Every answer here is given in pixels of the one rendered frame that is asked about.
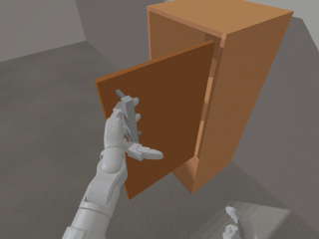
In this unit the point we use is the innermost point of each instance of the robot right hand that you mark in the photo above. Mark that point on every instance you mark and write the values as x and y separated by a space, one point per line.
244 230

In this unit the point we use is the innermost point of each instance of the handle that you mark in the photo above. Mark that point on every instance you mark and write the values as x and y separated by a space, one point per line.
130 117

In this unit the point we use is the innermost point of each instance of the robot left hand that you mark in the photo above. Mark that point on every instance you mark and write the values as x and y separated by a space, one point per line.
115 130

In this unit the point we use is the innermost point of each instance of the cupboard door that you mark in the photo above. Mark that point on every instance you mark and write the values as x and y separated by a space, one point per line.
171 91

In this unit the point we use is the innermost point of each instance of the robot left forearm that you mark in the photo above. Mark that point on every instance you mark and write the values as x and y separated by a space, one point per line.
99 202

